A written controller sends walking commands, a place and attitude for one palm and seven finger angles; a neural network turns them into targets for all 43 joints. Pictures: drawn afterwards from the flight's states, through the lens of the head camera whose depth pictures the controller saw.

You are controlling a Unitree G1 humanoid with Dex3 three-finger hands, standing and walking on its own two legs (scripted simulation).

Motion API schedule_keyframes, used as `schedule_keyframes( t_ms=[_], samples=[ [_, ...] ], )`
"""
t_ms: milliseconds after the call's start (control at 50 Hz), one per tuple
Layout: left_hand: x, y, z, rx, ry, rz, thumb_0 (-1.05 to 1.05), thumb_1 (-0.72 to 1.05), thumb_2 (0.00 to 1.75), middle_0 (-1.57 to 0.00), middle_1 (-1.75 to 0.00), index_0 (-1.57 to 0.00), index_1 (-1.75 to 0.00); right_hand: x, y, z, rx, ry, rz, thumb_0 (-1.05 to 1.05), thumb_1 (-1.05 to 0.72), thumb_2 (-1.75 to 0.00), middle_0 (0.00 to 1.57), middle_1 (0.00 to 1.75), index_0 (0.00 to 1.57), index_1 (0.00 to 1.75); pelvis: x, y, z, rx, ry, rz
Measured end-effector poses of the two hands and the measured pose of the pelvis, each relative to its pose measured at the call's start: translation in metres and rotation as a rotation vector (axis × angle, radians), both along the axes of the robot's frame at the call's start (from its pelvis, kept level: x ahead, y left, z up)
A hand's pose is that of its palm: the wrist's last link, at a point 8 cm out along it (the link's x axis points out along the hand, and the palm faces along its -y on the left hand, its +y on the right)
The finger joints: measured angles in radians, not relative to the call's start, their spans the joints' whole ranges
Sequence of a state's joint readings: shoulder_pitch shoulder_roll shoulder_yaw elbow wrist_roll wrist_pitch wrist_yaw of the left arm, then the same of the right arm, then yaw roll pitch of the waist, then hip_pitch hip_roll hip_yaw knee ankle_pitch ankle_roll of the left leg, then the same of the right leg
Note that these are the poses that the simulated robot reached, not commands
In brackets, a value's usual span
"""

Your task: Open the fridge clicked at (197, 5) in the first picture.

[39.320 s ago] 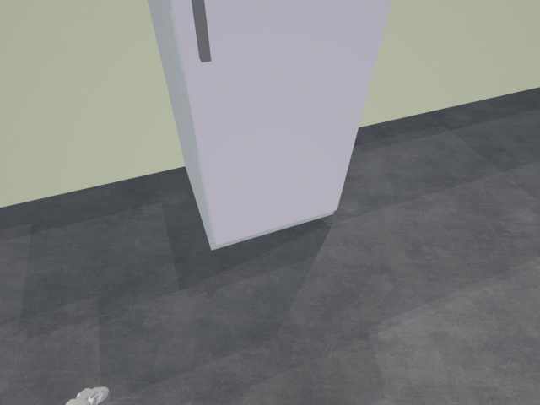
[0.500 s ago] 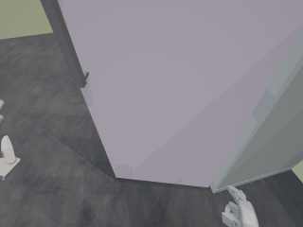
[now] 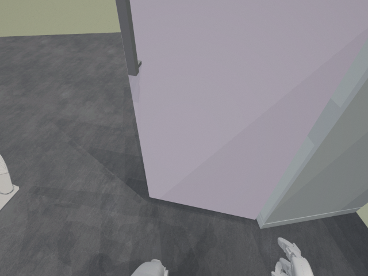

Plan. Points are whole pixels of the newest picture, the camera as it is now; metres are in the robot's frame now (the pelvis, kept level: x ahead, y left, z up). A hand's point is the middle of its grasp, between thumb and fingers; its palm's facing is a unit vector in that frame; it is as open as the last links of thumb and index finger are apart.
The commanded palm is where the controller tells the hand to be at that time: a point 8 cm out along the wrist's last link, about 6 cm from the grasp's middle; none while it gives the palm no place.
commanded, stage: step back with the hand held close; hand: left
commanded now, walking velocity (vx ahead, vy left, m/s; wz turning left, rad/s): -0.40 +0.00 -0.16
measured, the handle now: (129, 21) +0.60 +0.20 +0.28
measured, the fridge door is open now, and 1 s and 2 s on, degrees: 68 68 68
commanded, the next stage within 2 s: stop stepping back and stand still in 0.06 s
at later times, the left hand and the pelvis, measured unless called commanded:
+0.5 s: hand out of the picture +0.09 +0.26 +0.21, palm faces +0.46 -0.77 -0.44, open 7.4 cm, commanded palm +0.04 +0.29 +0.20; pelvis -0.12 +0.00 +0.02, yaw -4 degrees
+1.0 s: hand out of the picture +0.10 +0.26 +0.19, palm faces +0.41 -0.79 -0.45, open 7.4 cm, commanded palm +0.04 +0.30 +0.20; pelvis -0.12 +0.01 +0.01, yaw -4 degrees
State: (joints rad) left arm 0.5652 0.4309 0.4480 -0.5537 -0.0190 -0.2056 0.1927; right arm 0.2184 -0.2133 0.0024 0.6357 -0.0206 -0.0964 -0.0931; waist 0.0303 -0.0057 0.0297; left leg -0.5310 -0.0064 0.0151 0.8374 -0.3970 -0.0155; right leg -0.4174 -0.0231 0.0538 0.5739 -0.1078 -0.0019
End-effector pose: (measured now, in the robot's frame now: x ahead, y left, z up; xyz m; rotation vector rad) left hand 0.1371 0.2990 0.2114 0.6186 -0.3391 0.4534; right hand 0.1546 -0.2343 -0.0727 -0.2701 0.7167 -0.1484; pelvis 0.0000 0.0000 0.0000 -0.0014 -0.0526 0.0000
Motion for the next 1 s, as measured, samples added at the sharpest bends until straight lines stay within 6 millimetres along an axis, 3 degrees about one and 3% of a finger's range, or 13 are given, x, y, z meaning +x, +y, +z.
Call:
schedule_keyframes(
  t_ms=[100, 180, 280, 380, 480, 540, 620, 680, 720, 820, 900, 1000],
  samples=[
    [-0.019, 0.017, -0.009, -0.081, -0.077, 0.020, 0.02, 0.89, 0.90, -0.22, -0.30, -0.21, -0.30, -0.015, 0.010, -0.001, -0.033, -0.018, 0.018, 0.01, -0.90, -0.89, 0.21, 0.30, 0.20, 0.30, -0.028, 0.015, -0.008, -0.007, 0.015, 0.000],
    [-0.026, 0.027, -0.023, -0.134, -0.063, 0.031, 0.02, 0.89, 0.90, -0.21, -0.30, -0.21, -0.30, -0.038, 0.023, 0.000, 0.001, -0.041, 0.004, 0.01, -0.90, -0.89, 0.20, 0.30, 0.20, 0.30, -0.058, 0.014, -0.008, -0.029, -0.011, 0.000],
    [-0.054, 0.006, -0.022, -0.167, 0.004, -0.028, 0.02, 0.89, 0.90, -0.21, -0.30, -0.21, -0.30, -0.076, 0.028, 0.010, 0.075, -0.066, -0.006, 0.01, -0.90, -0.89, 0.21, 0.30, 0.20, 0.30, -0.082, 0.006, 0.002, -0.040, 0.023, -0.022],
    [-0.084, -0.023, 0.001, -0.074, -0.018, -0.102, 0.02, 0.89, 0.90, -0.21, -0.30, -0.21, -0.30, -0.110, 0.015, 0.004, 0.077, -0.029, 0.000, 0.01, -0.90, -0.89, 0.21, 0.30, 0.20, 0.30, -0.109, -0.004, 0.003, 0.001, 0.052, -0.042],
    [-0.093, -0.009, 0.020, -0.045, -0.001, -0.067, 0.02, 0.88, 0.90, -0.22, -0.30, -0.21, -0.30, -0.150, -0.006, 0.010, 0.061, 0.033, -0.081, 0.01, -0.90, -0.89, 0.21, 0.30, 0.20, 0.30, -0.118, 0.000, 0.022, 0.039, 0.045, -0.071],
    [-0.090, 0.007, 0.009, -0.076, 0.029, -0.025, 0.01, 0.88, 0.90, -0.22, -0.30, -0.21, -0.30, -0.168, -0.018, 0.011, 0.035, 0.022, -0.135, 0.01, -0.90, -0.89, 0.21, 0.30, 0.20, 0.30, -0.121, 0.005, 0.022, 0.038, 0.048, -0.063],
    [-0.086, 0.018, -0.020, -0.169, 0.062, -0.011, 0.01, 0.89, 0.90, -0.21, -0.30, -0.21, -0.30, -0.184, -0.028, 0.007, -0.028, 0.035, -0.172, 0.01, -0.90, -0.90, 0.20, 0.30, 0.20, 0.30, -0.127, 0.015, 0.013, 0.010, 0.048, -0.031],
    [-0.090, 0.014, -0.035, -0.199, 0.107, -0.032, 0.02, 0.89, 0.90, -0.21, -0.30, -0.21, -0.30, -0.190, -0.025, 0.011, -0.039, 0.034, -0.185, 0.01, -0.90, -0.90, 0.20, 0.30, 0.20, 0.30, -0.130, 0.017, 0.013, 0.026, 0.036, -0.058],
    [-0.092, 0.007, -0.034, -0.180, 0.120, -0.054, 0.02, 0.89, 0.90, -0.21, -0.30, -0.21, -0.30, -0.191, -0.020, 0.013, -0.035, 0.025, -0.179, 0.01, -0.90, -0.90, 0.20, 0.30, 0.20, 0.30, -0.132, 0.015, 0.013, 0.028, 0.037, -0.065],
    [-0.093, -0.009, -0.003, -0.082, 0.040, -0.099, 0.02, 0.89, 0.90, -0.22, -0.30, -0.21, -0.30, -0.182, -0.005, 0.005, 0.021, 0.027, -0.116, 0.01, -0.90, -0.90, 0.20, 0.30, 0.20, 0.30, -0.133, 0.006, 0.014, 0.003, 0.039, -0.051],
    [-0.091, -0.011, 0.011, -0.039, 0.001, -0.104, 0.02, 0.89, 0.90, -0.22, -0.30, -0.21, -0.30, -0.171, 0.002, -0.002, 0.072, 0.037, -0.102, 0.01, -0.90, -0.89, 0.20, 0.30, 0.20, 0.30, -0.130, 0.004, 0.013, -0.005, 0.052, -0.063],
    [-0.083, 0.000, -0.004, -0.081, 0.067, -0.074, 0.01, 0.89, 0.90, -0.22, -0.30, -0.21, -0.30, -0.158, 0.005, 0.000, 0.082, 0.026, -0.116, 0.01, -0.90, -0.89, 0.21, 0.30, 0.20, 0.30, -0.121, 0.010, 0.015, -0.001, 0.048, -0.072]
  ],
)
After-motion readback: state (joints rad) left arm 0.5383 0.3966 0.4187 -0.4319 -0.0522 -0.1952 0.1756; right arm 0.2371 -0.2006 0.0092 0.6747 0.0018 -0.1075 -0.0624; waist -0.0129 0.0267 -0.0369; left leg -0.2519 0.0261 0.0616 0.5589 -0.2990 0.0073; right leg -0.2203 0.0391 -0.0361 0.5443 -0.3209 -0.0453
